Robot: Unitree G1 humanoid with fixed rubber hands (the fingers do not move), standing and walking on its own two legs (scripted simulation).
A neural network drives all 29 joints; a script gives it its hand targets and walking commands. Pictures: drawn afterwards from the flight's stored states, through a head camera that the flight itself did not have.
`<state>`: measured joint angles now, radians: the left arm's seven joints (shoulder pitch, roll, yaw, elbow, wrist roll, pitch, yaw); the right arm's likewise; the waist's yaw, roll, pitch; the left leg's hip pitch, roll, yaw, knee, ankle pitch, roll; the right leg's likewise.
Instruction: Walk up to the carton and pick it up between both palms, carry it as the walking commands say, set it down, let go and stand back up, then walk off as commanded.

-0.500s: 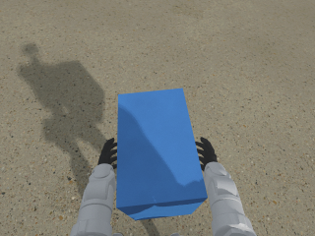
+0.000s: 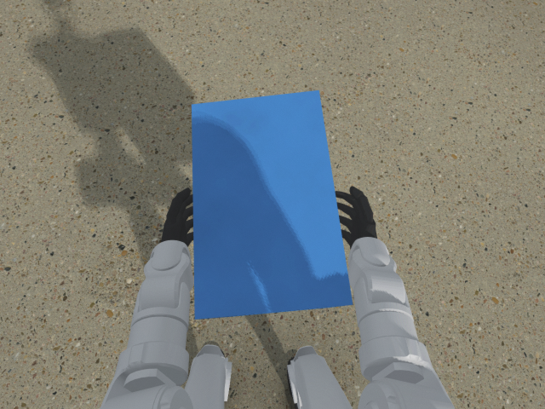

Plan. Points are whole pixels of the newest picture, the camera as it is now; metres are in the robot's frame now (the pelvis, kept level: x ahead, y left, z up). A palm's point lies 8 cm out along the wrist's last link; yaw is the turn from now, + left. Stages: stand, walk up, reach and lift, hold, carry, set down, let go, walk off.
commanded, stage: set down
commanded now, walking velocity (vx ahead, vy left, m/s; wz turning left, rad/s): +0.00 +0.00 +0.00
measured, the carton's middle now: (270, 222) +0.42 -0.01 -0.12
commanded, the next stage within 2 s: none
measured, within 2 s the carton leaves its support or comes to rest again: neither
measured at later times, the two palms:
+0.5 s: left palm (196, 233) +0.41 +0.12 -0.15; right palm (352, 238) +0.39 -0.16 -0.14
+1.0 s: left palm (203, 234) +0.43 +0.11 -0.23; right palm (339, 237) +0.42 -0.16 -0.23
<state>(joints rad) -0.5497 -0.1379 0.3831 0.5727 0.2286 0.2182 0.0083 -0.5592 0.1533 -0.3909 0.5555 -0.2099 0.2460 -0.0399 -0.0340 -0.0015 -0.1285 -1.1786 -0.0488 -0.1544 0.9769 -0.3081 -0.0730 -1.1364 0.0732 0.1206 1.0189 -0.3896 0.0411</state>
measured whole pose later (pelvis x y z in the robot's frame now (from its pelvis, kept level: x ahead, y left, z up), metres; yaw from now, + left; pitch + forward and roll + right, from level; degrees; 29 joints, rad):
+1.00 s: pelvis -0.02 +0.00 -0.14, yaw +0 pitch +43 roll +0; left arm -0.88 -0.06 0.37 0.69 0.12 0.25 0.12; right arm -0.87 0.01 -0.37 0.67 -0.12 0.27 -0.09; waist -0.03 0.04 -0.16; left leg -1.82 -0.13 -0.16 1.56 -0.48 -0.11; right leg -1.78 0.13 0.13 1.61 -0.57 0.08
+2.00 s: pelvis -0.07 +0.00 -0.26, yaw -1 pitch +30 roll +2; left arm -1.46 0.13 0.44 0.80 0.10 0.28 0.13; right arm -1.49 -0.19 -0.32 0.83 -0.07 0.30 -0.15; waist -0.04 0.02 0.51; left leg -1.97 -0.14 -0.13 1.98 -0.54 -0.14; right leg -1.96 0.18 0.13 2.05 -0.61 0.10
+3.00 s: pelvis -0.06 +0.00 -0.31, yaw -2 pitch +31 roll +1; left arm -1.52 0.19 0.33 0.95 -0.02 0.23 0.18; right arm -1.54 -0.26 -0.21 0.97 0.04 0.26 -0.17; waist -0.03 0.01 0.52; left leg -2.13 -0.14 -0.13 2.17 -0.58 -0.15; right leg -2.11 0.13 0.08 2.22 -0.65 0.08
